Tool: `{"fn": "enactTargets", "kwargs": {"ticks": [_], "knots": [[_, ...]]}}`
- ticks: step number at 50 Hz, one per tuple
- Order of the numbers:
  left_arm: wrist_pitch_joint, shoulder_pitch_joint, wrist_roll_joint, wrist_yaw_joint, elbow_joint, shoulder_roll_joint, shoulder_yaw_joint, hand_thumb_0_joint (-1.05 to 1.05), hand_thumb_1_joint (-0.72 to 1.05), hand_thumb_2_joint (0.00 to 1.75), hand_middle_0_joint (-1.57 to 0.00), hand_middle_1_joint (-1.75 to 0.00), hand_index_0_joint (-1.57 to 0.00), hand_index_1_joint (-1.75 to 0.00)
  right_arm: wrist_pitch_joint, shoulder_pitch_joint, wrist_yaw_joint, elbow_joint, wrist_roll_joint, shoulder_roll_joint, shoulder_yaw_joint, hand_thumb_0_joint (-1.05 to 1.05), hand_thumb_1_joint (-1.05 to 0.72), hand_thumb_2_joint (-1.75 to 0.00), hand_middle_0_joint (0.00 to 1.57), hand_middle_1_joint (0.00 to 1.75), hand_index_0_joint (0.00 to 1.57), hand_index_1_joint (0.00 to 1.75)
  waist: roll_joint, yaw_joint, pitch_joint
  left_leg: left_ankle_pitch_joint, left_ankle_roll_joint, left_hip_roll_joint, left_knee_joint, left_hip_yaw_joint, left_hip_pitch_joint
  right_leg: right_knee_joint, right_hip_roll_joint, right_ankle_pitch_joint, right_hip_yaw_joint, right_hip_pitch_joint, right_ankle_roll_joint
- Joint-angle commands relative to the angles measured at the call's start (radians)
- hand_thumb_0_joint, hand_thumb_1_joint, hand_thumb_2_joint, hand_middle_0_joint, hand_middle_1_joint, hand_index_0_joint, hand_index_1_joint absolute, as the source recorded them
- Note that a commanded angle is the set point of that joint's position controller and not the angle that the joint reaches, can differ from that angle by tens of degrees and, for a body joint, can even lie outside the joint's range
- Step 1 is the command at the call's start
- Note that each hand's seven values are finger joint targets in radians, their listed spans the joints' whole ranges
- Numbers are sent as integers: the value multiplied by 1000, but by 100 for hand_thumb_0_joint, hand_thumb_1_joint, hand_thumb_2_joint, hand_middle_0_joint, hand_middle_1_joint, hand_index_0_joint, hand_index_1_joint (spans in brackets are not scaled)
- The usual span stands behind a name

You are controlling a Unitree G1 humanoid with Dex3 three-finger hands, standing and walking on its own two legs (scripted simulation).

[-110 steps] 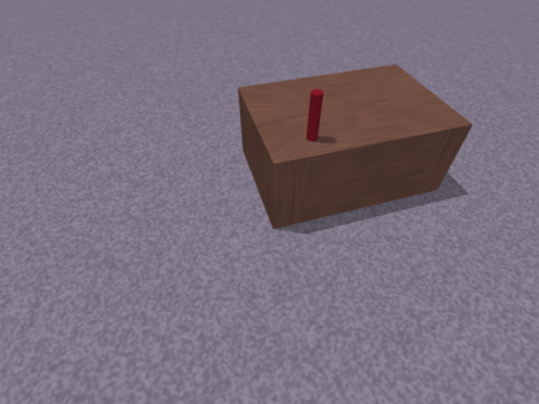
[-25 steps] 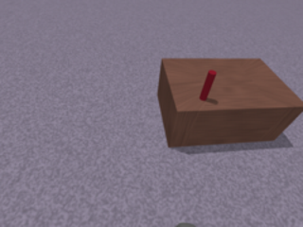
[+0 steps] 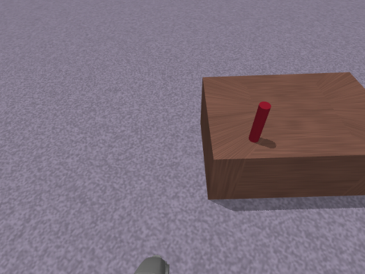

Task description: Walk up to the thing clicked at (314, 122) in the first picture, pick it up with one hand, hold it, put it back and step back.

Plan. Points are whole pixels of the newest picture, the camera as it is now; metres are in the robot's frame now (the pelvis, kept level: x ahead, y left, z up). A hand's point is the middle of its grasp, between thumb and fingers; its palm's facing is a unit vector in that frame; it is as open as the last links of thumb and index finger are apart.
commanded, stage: walk up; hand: right
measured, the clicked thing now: (258, 123) +0.77 -0.27 -0.24
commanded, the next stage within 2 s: none
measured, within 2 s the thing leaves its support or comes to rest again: neither
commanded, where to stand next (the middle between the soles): +0.33 -0.09 m, yaw +5 degrees
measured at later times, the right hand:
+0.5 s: hand (349, 256) +0.22 -0.36 -0.12, palm faces -0.04 +0.88 -0.47, open 7.4 cm
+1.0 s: hand (326, 202) +0.37 -0.39 -0.17, palm faces -0.17 +0.92 -0.36, open 7.4 cm
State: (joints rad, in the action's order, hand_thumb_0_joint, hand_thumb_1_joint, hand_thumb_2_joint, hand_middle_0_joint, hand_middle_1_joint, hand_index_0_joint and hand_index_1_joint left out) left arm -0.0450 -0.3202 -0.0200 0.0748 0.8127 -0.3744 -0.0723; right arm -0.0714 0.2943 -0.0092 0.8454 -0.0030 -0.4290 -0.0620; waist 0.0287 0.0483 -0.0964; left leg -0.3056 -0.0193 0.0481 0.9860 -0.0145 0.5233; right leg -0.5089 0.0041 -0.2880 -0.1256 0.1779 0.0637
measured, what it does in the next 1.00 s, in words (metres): walks ahead: left foot, then right foot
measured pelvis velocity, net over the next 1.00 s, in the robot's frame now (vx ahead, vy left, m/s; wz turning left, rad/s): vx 0.25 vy -0.13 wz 0.12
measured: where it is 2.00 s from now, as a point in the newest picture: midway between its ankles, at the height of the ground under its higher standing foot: outside the picture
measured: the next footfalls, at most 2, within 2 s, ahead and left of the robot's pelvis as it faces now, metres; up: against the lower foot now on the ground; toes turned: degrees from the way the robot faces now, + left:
left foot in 0.16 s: +0.21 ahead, +0.09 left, +0.00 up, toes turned +7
right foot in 0.58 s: +0.31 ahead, -0.25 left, +0.00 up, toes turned +6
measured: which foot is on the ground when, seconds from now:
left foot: up 0.00-0.14, down 0.16-0.58, up 0.60-0.98, down 1.00-1.00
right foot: down 0.00-0.18, up 0.20-0.56, down 0.58-1.00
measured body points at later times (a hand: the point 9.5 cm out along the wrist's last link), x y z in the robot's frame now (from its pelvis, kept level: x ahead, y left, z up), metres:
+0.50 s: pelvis +0.15 -0.07 -0.01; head +0.16 -0.05 +0.44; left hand +0.21 +0.26 -0.13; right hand +0.22 -0.41 -0.09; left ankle +0.17 +0.08 -0.73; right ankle +0.25 -0.26 -0.70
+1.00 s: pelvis +0.25 -0.13 -0.02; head +0.30 -0.14 +0.43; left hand +0.26 +0.19 -0.12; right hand +0.38 -0.43 -0.14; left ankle +0.30 -0.01 -0.73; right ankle +0.26 -0.26 -0.74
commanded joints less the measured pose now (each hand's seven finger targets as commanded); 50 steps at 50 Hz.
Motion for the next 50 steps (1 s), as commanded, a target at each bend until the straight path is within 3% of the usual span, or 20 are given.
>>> {"fn": "enactTargets", "kwargs": {"ticks": [1, 5, 7, 8, 9, 10, 11, 14, 17, 24, 26, 28, 29, 30, 31, 32, 35, 42, 47, 50], "knots": [[-18, -34, -6, -20, -110, -263, -78, 0, 90, 90, -20, -30, -20, -30, -18, 4, 4, -84, 7, -155, -45, 0, -90, -90, 20, 30, 20, 30, -168, 24, 23, 53, 15, 27, -210, 54, 13, 174, -258, 269, 182, -48, 144], [4, -31, -11, -17, -132, -268, -70, 0, 90, 90, -20, -30, -20, -30, -27, 13, 13, -85, 3, -145, -52, 0, -90, -90, 20, 30, 20, 30, -113, -2, 46, 111, -11, -20, -356, 120, -168, 63, -235, 357, 144, 0, 104], [8, -5, -8, -18, -156, -250, -59, 0, 90, 90, -20, -30, -20, -30, -36, 173, 28, -41, 8, -171, -67, 0, -90, -90, 20, 30, 20, 30, -19, -95, 123, 142, -49, -60, -454, 127, -459, -170, -182, 405, 89, 118, 71], [7, -39, -4, -19, -165, -196, -41, 0, 90, 90, -20, -30, -20, -30, -42, 263, 41, -26, 22, -241, -88, 0, -90, -90, 20, 30, 20, 30, 121, -138, 174, 56, -102, 55, -518, -55, -609, -415, -112, 287, 52, 252, 33], [12, -103, -1, -16, -170, -126, -32, 0, 90, 90, -20, -30, -20, -30, -43, 278, 53, -52, 38, -328, -110, 0, -90, -90, 20, 30, 20, 30, 285, -117, 226, 26, -207, 350, -566, -535, -765, -640, 15, -273, 43, 515, -22], [34, -94, -6, -24, -147, -254, -65, 0, 90, 90, -20, -30, -20, -30, -39, 233, 62, -84, 9, -335, -115, 0, -90, -90, 20, 30, 20, 30, 67, -113, 209, -193, -279, 437, -674, -717, -665, -711, -16, -289, 178, 526, -22], [42, -82, -10, -27, -137, -310, -74, 0, 90, 90, -20, -30, -20, -30, -38, 189, 63, -87, -12, -349, -123, 0, -90, -90, 20, 30, 20, 30, 57, -104, 132, -258, -316, 475, -716, -722, -557, -795, -65, -261, 232, 523, -21], [44, -75, -4, -17, -101, -262, -76, 0, 90, 90, -20, -30, -20, -30, -46, 80, 60, -105, -3, -250, -76, 0, -90, -90, 20, 30, 20, 30, -4, -53, 19, 29, -206, 295, -696, -315, -335, -732, -91, -121, 258, 432, -32], [53, -130, -2, 1, -68, -239, -75, 0, 90, 90, -20, -30, -20, -30, -55, 43, 44, -100, 3, -257, -69, 0, -90, -90, 20, 30, 20, 30, 85, -14, -16, 21, -188, 227, -696, -130, -168, -632, -108, -61, 196, 320, -52], [38, -26, 0, 24, -67, -233, -77, 0, 90, 90, -20, -30, -20, -30, -51, 12, 13, -104, 22, -321, -89, 0, -90, -90, 20, 30, 20, 30, 215, -44, 15, -256, -177, 186, -691, -78, -154, -240, -117, -4, 94, 213, -58], [23, -81, 3, 5, -24, -229, -79, 0, 90, 90, -20, -30, -20, -30, -31, -34, 10, -109, 21, -302, -82, 0, -90, -90, 20, 30, 20, 30, 183, -4, 38, -228, -163, 180, -594, -56, -81, -159, -89, 32, 54, 75, -50], [1, -193, -6, -19, 31, -258, -92, 0, 90, 90, -20, -30, -20, -30, -7, 1, 13, -105, 26, -206, -51, 0, -90, -90, 20, 30, 20, 30, -42, 47, 106, -183, -115, 96, -274, 19, -14, -79, -33, -11, 47, -110, -57], [-11, -223, -18, -32, 33, -324, -108, 0, 90, 90, -20, -30, -20, -30, 0, 39, 13, -109, 23, -114, -24, 0, -90, -90, 20, 30, 20, 30, -294, 65, 82, -207, -76, 9, 0, 101, 84, 86, -150, -211, 243, -123, -32], [-24, -167, -20, -43, -12, -381, -107, 0, 90, 90, -20, -30, -20, -30, 5, 66, 16, -120, 13, -78, -6, 0, -90, -90, 20, 30, 20, 30, -398, 35, 30, -259, -26, -88, 162, 30, 215, 271, -354, -331, 632, -42, 42], [-19, -89, -11, -44, -39, -406, -102, 0, 90, 90, -20, -30, -20, -30, 9, 40, 26, -108, 14, -181, -38, 0, -90, -90, 20, 30, 20, 30, -300, 31, -1, -217, -11, -35, 198, -41, 198, 315, -431, -359, 719, 29, 143], [-17, -44, -1, -45, -50, -414, -99, 0, 90, 90, -20, -30, -20, -30, 4, 33, 28, -93, 12, -223, -49, 0, -90, -90, 20, 30, 20, 30, -292, 9, -24, -196, -11, 6, 197, -55, 190, 318, -434, -335, 730, 65, 186], [-35, -4, 14, -61, -33, -335, -70, 0, 90, 90, -20, -30, -20, -30, 9, 85, 15, -23, -5, -211, -49, 0, -90, -90, 20, 30, 20, 30, -216, -31, 6, -91, -14, 21, 136, -81, 110, 184, -318, 15, 394, 37, 140], [-55, -37, 11, -97, -22, -300, -42, 0, 90, 90, -20, -30, -20, -30, 56, 0, -1, -39, 15, -134, -35, 0, -90, -90, 20, 30, 20, 30, -176, -15, 58, -11, 0, -22, -96, -63, -24, 36, -318, 727, 193, -3, 125], [-34, 29, 20, -111, -49, -321, -34, 0, 90, 90, -20, -30, -20, -30, 62, -59, -5, -53, 17, -139, -45, 0, -90, -90, 20, 30, 20, 30, -181, -24, 111, 20, -15, -28, -241, 30, -144, -69, -330, 725, 166, 17, 129], [-20, 43, 30, -115, -42, -295, -19, 0, 90, 90, -20, -30, -20, -30, 50, 8, -3, -23, 27, -175, -61, 0, -90, -90, 20, 30, 20, 30, -76, -80, 180, 299, -74, -33, -462, 6, -342, -291, -242, 511, 90, 80, 44]]}}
